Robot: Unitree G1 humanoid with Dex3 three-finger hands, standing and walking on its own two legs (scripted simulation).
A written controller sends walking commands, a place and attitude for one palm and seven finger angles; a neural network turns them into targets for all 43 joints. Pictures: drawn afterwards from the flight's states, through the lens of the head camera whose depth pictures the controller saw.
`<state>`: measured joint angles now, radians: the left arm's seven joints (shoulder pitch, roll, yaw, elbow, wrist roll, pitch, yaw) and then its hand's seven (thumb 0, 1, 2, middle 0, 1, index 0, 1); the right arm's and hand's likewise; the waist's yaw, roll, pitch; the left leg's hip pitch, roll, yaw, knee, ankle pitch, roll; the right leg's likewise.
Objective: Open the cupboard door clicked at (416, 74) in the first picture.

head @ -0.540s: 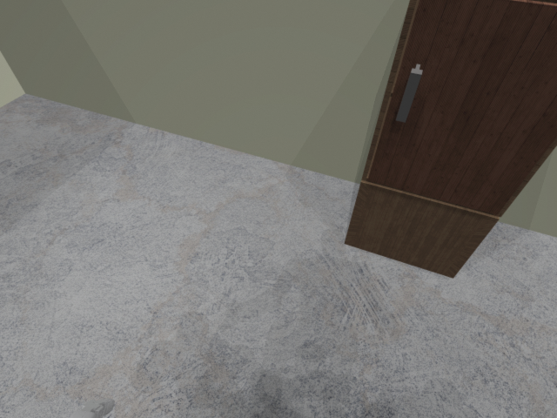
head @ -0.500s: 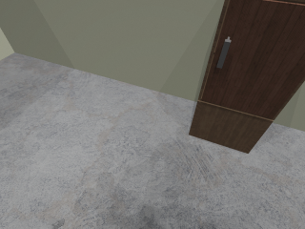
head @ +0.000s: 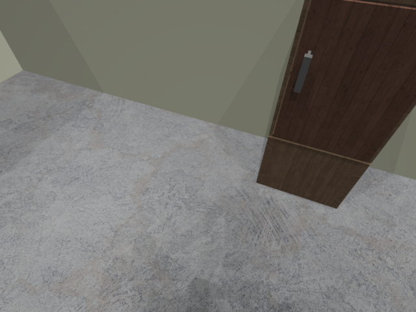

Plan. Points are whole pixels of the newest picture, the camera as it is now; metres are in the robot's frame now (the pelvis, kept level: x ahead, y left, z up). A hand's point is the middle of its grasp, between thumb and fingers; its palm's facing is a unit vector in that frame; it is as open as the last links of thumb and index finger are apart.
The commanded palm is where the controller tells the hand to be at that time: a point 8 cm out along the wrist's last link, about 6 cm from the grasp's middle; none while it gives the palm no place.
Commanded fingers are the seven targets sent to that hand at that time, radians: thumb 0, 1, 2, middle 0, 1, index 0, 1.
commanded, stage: stand and wait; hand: left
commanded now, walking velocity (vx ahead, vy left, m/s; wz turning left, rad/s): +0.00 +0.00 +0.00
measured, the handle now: (303, 71) +0.92 -0.30 +0.01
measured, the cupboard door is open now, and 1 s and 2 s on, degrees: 0 0 0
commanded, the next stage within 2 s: look at it before walking up in 0.28 s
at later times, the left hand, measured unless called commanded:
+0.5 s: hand out of the picture +0.07 +0.24 -0.15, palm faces -0.03 -0.94 -0.33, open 7.4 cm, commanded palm none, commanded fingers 0.00 0.90 0.90 -0.20 -0.30 -0.20 -0.30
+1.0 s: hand out of the picture +0.07 +0.24 -0.15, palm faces -0.03 -0.94 -0.34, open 7.4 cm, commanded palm none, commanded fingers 0.00 0.90 0.90 -0.20 -0.30 -0.20 -0.30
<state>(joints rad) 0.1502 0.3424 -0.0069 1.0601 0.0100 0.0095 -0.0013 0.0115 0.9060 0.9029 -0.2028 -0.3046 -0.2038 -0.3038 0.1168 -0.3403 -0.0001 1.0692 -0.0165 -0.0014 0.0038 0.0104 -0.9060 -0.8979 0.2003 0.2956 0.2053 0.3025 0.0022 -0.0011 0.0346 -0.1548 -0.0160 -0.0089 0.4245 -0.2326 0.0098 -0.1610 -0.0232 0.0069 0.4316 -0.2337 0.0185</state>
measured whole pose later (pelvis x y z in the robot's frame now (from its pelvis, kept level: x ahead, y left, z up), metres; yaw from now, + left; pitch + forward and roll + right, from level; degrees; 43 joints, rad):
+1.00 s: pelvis +0.00 -0.01 +0.00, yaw +0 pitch -2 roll +0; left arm 0.13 0.34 -0.01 1.09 0.01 0.00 0.00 0.01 0.91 0.90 -0.20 -0.30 -0.20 -0.30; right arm 0.11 -0.34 0.01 1.12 -0.01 -0.01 0.01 0.01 -0.91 -0.90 0.20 0.30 0.20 0.30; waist 0.00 0.00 0.04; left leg -0.14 0.00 -0.01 0.37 -0.20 -0.01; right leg -0.15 -0.01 0.00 0.38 -0.21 0.01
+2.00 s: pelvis -0.03 +0.02 +0.00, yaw -20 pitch +0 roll -1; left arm 0.22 0.24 0.07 0.97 0.03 0.08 -0.03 0.01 0.91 0.90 -0.20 -0.30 -0.20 -0.30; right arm 0.27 -0.17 -0.03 1.00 -0.04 -0.01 -0.02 0.01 -0.91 -0.90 0.20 0.30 0.21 0.30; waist -0.02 0.00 0.01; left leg -0.19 0.06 0.15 0.48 -0.30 0.02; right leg -0.35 -0.02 -0.02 0.82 -0.46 0.04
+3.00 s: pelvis +0.23 -0.18 -0.01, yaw -24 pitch +1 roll +1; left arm 0.16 0.18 0.06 1.03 0.03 -0.01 -0.03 0.01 0.91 0.90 -0.19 -0.30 -0.20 -0.30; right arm 0.42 -0.12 -0.06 1.12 -0.04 -0.04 -0.01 0.01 -0.91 -0.90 0.20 0.30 0.20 0.30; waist -0.07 0.00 0.04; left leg -0.06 0.10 0.18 0.45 -0.39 -0.06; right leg -0.42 -0.10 -0.11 0.57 -0.20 0.02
